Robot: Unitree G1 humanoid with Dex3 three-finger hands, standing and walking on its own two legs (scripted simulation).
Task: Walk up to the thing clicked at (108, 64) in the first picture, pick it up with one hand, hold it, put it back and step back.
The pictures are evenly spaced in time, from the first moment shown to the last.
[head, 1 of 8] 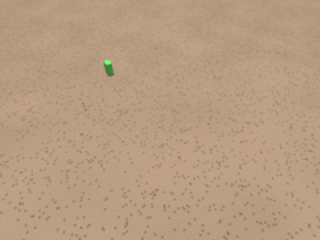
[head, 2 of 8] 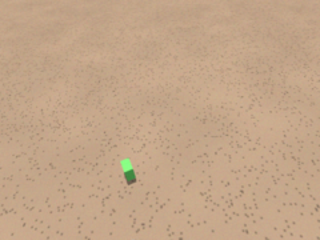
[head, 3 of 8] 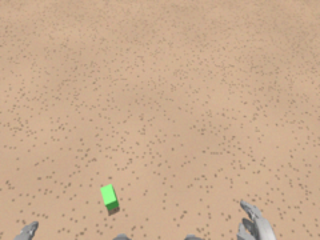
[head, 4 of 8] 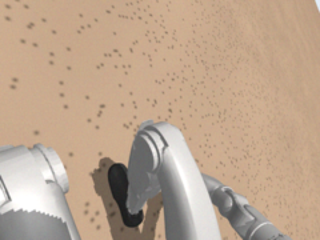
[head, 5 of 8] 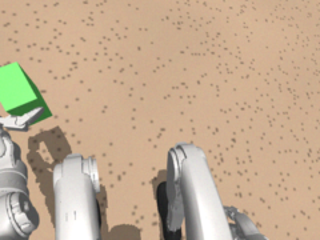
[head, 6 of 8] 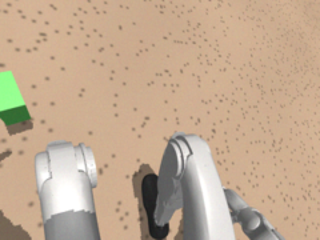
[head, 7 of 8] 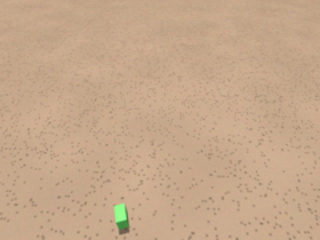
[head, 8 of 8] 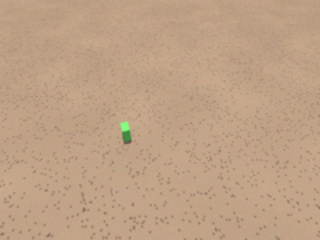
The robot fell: no
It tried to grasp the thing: yes
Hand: left
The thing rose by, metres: 0.69
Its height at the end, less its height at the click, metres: +0.00
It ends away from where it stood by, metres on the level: 0.01
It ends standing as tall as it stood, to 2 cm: yes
